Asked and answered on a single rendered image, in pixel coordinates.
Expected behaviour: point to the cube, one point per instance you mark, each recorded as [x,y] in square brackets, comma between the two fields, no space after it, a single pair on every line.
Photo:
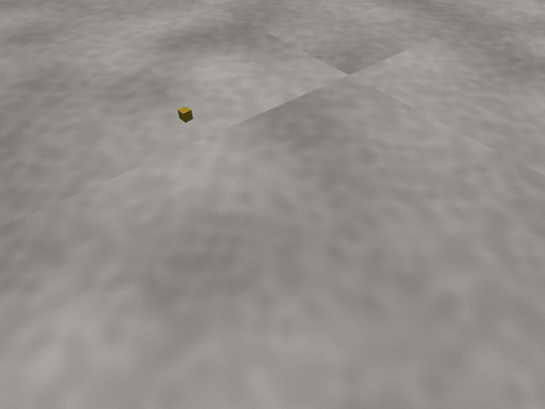
[185,114]

